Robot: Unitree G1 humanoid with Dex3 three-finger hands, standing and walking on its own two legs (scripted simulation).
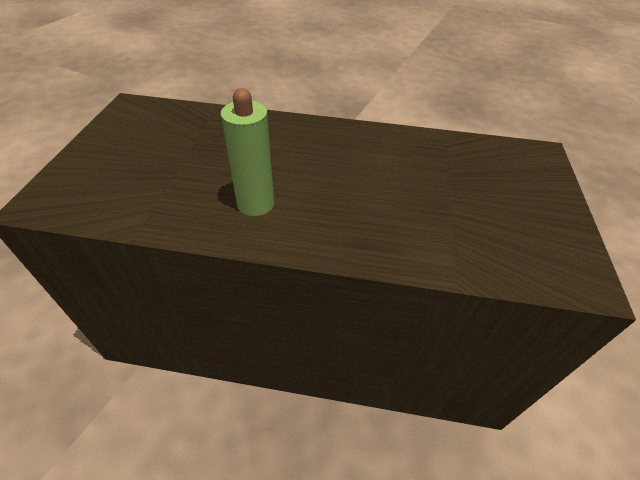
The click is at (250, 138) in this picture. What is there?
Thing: necked bottle
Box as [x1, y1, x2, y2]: [221, 88, 273, 215]
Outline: 239,88 233,94 233,101 224,106 221,110 221,118 237,206 239,210 243,213 249,215 258,215 268,211 273,205 266,109 262,104 252,101 250,94 247,90
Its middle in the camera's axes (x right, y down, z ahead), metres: -0.14 -0.18 +0.78
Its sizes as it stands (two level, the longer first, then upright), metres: 0.083 0.083 0.268
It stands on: a support 0.65 m high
